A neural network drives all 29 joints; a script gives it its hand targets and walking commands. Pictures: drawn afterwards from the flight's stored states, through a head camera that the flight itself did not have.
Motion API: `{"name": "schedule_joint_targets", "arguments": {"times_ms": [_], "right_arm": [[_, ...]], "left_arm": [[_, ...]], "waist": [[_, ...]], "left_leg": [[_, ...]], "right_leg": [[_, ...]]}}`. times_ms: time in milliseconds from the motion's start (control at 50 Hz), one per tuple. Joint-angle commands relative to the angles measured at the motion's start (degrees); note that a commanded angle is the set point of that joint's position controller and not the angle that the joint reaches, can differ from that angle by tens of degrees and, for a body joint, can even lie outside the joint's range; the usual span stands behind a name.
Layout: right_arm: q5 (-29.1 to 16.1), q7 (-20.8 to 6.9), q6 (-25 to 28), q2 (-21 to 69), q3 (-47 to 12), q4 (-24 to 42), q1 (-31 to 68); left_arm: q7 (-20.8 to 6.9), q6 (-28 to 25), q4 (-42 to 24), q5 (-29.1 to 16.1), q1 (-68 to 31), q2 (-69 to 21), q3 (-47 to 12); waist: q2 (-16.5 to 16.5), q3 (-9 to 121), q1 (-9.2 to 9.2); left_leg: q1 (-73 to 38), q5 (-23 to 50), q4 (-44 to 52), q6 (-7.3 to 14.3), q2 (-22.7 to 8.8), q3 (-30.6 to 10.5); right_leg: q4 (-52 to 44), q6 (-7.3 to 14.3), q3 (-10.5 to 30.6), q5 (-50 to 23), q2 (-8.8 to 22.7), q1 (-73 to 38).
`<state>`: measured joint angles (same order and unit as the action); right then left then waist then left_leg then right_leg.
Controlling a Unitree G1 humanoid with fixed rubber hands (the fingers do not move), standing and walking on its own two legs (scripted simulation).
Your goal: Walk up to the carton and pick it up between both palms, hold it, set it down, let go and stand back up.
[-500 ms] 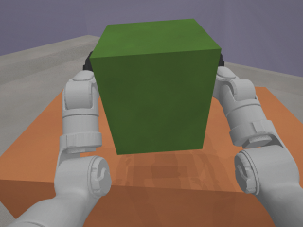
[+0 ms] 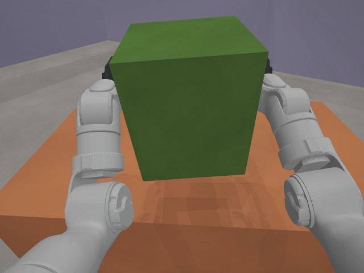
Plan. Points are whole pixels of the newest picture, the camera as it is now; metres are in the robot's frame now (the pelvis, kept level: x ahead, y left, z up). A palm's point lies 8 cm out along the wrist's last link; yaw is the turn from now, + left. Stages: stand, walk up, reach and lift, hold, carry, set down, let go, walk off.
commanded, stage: hold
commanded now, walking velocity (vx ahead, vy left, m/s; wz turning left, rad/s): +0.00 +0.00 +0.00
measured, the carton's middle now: (188, 99) +0.36 +0.00 +0.27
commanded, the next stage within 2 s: none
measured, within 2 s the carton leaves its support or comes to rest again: neither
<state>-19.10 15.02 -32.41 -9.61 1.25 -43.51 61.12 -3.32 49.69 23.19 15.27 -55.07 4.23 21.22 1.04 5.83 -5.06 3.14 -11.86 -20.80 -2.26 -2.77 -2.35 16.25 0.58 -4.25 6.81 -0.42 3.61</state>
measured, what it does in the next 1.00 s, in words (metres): stands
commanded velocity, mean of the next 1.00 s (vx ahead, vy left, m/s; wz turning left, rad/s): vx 0.00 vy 0.00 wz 0.00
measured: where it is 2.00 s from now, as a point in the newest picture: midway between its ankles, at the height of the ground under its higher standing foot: outside the picture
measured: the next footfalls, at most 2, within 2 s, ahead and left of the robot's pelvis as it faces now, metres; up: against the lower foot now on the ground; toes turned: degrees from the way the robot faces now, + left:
none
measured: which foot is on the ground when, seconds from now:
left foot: down 0.00-1.00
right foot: down 0.00-1.00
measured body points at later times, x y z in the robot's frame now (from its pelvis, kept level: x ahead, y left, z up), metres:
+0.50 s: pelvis +0.00 +0.01 +0.00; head -0.08 +0.03 +0.44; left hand +0.39 +0.16 +0.29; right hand +0.38 -0.15 +0.29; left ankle +0.00 +0.14 -0.75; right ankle +0.03 -0.11 -0.75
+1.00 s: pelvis +0.00 +0.01 +0.00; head -0.08 +0.03 +0.44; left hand +0.39 +0.15 +0.29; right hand +0.38 -0.15 +0.30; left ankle +0.00 +0.14 -0.75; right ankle +0.03 -0.11 -0.75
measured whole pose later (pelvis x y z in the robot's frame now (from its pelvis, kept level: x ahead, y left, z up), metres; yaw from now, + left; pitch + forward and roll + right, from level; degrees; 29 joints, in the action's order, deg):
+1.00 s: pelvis +0.00 +0.01 +0.00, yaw +0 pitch -7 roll -1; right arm -19.5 15.6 -33.2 -8.8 2.1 -41.6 58.9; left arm -3.3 49.8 21.6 16.1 -53.6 3.1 22.0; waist 1.4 5.5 -5.3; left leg 2.1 -12.4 -21.3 -1.9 -2.7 -2.0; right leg 15.7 0.2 -3.8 6.7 -0.4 2.3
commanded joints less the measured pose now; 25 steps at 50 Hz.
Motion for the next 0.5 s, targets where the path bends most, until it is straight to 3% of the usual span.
{"name": "schedule_joint_targets", "arguments": {"times_ms": [0, 20, 40, 60, 80, 100, 120, 140, 160, 200, 220, 280, 300, 320, 340, 360, 380, 400, 440, 460, 480], "right_arm": [[-9.9, -6.3, -0.5, 38.9, -15.0, 16.8, 43.9], [-10.8, -6.1, -0.5, 39.2, -16.5, 17.7, 43.6], [-11.2, -5.8, -0.5, 38.7, -17.2, 17.9, 44.6], [-11.0, -5.7, -0.5, 39.2, -16.3, 18.1, 42.6], [-11.7, -5.5, -0.1, 37.8, -16.5, 19.7, 44.5], [-10.7, -5.2, -0.3, 38.7, -16.2, 21.6, 43.8], [-11.4, -4.8, -0.2, 39.5, -18.0, 24.5, 43.5], [-11.5, -4.7, -0.2, 39.1, -18.7, 25.9, 44.1], [-11.7, -4.4, -1.3, 38.8, -17.5, 22.3, 43.0], [-10.3, -4.9, -1.1, 39.6, -15.7, 19.7, 42.3], [-10.3, -5.4, -0.7, 39.3, -15.7, 21.4, 44.3], [-11.0, -5.7, -0.3, 39.6, -16.9, 22.4, 44.7], [-10.2, -5.8, -0.6, 38.8, -16.4, 20.5, 45.1], [-10.1, -5.7, -0.6, 38.4, -15.6, 19.5, 42.7], [-10.4, -5.8, -0.5, 38.3, -17.0, 20.3, 42.3], [-9.8, -5.7, -0.8, 36.9, -16.6, 18.6, 42.4], [-9.6, -5.5, -1.0, 37.4, -15.3, 18.5, 41.7], [-9.9, -5.6, -1.2, 36.3, -14.6, 18.4, 41.6], [-10.2, -5.9, -0.5, 37.0, -15.9, 20.4, 42.9], [-10.5, -6.1, -0.2, 37.4, -16.6, 21.3, 44.1], [-9.8, -6.4, -0.3, 36.0, -15.7, 20.0, 43.9]], "left_arm": [[-8.3, -3.6, -4.0, -8.8, -37.9, -31.4, -19.7], [-8.4, -4.0, -6.3, -8.4, -37.8, -30.9, -18.8], [-8.6, -3.7, -5.2, -7.8, -38.7, -30.4, -18.6], [-8.6, -3.6, -7.3, -8.2, -38.5, -31.0, -19.5], [-8.7, -3.4, -6.4, -8.5, -38.7, -31.2, -20.0], [-8.7, -3.4, -7.6, -8.6, -37.1, -31.3, -20.6], [-8.7, -3.6, -9.0, -9.4, -36.2, -30.9, -21.0], [-8.5, -3.6, -9.6, -10.0, -36.4, -31.3, -22.2], [-8.6, -3.5, -9.5, -9.3, -37.7, -30.2, -22.0], [-8.3, -3.6, -8.6, -8.7, -40.0, -31.8, -21.8], [-8.4, -3.4, -7.1, -8.5, -39.2, -32.5, -21.5], [-7.6, -4.3, -11.0, -10.5, -41.4, -33.1, -23.7], [-7.6, -3.5, -6.0, -8.8, -38.8, -31.2, -21.2], [-7.8, -3.3, -7.4, -8.5, -37.7, -32.0, -21.7], [-8.0, -3.4, -8.3, -8.3, -37.1, -31.2, -21.2], [-8.3, -2.4, -4.3, -6.7, -34.7, -31.2, -19.7], [-8.8, -2.5, -7.4, -7.6, -36.1, -31.7, -20.6], [-9.1, -2.5, -8.5, -8.0, -36.4, -31.6, -21.2], [-8.8, -2.9, -9.1, -9.1, -36.6, -32.4, -22.4], [-8.4, -3.2, -10.3, -9.4, -38.9, -32.5, -23.4], [-7.9, -3.1, -8.7, -9.1, -38.5, -33.3, -22.9]], "waist": [[-1.0, 18.4, 0.78], [-0.3, 19.5, 0.27], [-0.9, 17.9, 1.02], [-2.1, 17.5, -0.05], [-3.0, 18.3, 0.12], [-1.5, 19.6, -1.51], [-0.1, 20.9, -0.09], [0.5, 21.5, -0.62], [-1.3, 19.0, -0.69], [-2.9, 15.9, -1.06], [-3.2, 15.2, -0.36], [-3.8, 19.1, -0.67], [-1.3, 16.5, -0.16], [-3.2, 17.3, -0.79], [-2.3, 17.7, -0.08], [-2.7, 14.0, 0.21], [-2.7, 15.4, -1.43], [-3.8, 14.4, -1.93], [-2.9, 17.3, -1.78], [-3.6, 18.2, -0.57], [-3.2, 16.9, -1.80]], "left_leg": [[5.4, 12.6, 3.1, 0.5, 6.5, 2.7], [4.6, 14.5, 2.7, 0.6, 7.0, 2.5], [5.4, 12.8, 2.7, 0.2, 6.8, 3.0], [4.2, 14.2, 2.7, -0.2, 6.6, 3.0], [5.2, 14.9, 2.2, 0.2, 7.0, 2.8], [2.6, 15.2, 1.8, -0.2, 7.4, 3.0], [2.9, 17.5, 1.6, 0.0, 7.1, 2.7], [2.6, 17.3, 1.4, -0.2, 7.0, 2.6], [3.3, 15.9, 1.7, 0.2, 7.0, 2.7], [4.4, 9.2, 3.6, -0.1, 6.5, 3.2], [5.3, 8.6, 4.1, 0.0, 6.3, 2.9], [4.9, 11.0, 2.9, -0.5, 6.2, 2.3], [5.0, 9.3, 3.5, 0.5, 6.6, 2.6], [4.3, 11.0, 4.0, -0.1, 6.5, 2.6], [4.4, 13.2, 3.6, -0.2, 6.4, 2.6], [4.6, 12.1, 3.6, -0.4, 6.6, 2.9], [4.5, 12.2, 4.0, -0.1, 6.6, 2.8], [4.2, 12.9, 3.8, -0.7, 6.4, 2.9], [2.9, 13.8, 3.8, -0.7, 5.8, 2.7], [3.9, 14.0, 3.1, -0.9, 6.1, 2.6], [5.4, 11.7, 3.9, -0.5, 5.9, 2.3]], "right_leg": [[-0.7, -2.8, 2.4, -9.6, -4.6, -14.4], [0.1, -3.7, 2.1, -12.4, -4.7, -15.8], [0.0, -3.5, 2.5, -10.3, -4.7, -16.1], [-0.5, -3.1, 2.6, -11.5, -4.4, -14.1], [-0.1, -3.2, 2.6, -13.2, -4.2, -14.8], [-0.3, -3.7, 2.7, -14.6, -4.0, -16.0], [0.2, -3.9, 2.3, -17.5, -4.9, -16.4], [0.2, -3.8, 2.2, -16.2, -4.7, -17.1], [0.1, -3.7, 3.1, -16.2, -4.3, -14.6], [-1.2, -3.3, 1.9, -5.5, -4.4, -11.9], [-1.3, -2.5, 2.4, -4.7, -4.0, -11.6], [0.3, -2.6, 2.1, -6.7, -4.7, -12.9], [-0.9, -3.0, 2.0, -5.8, -4.4, -11.9], [-0.7, -2.8, 2.2, -7.5, -4.3, -12.8], [-0.2, -3.1, 2.2, -9.6, -5.1, -14.6], [-1.1, -2.9, 2.3, -8.1, -4.4, -13.3], [-0.9, -3.0, 1.9, -8.6, -4.8, -14.3], [-0.6, -2.9, 1.7, -9.1, -4.7, -12.9], [0.0, -2.7, 1.3, -8.9, -5.2, -13.4], [0.5, -2.4, 2.2, -8.8, -5.3, -14.7], [0.2, -2.4, 1.9, -7.0, -5.7, -14.3]]}}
